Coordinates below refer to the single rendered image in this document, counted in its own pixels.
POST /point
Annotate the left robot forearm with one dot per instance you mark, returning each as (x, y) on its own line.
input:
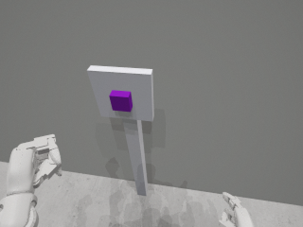
(19, 210)

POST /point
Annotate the panel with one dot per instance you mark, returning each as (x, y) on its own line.
(138, 81)

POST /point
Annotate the robot left hand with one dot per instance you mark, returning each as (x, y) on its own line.
(24, 162)

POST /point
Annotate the robot right hand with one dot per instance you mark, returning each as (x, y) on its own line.
(239, 218)

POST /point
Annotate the button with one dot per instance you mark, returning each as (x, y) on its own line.
(121, 101)

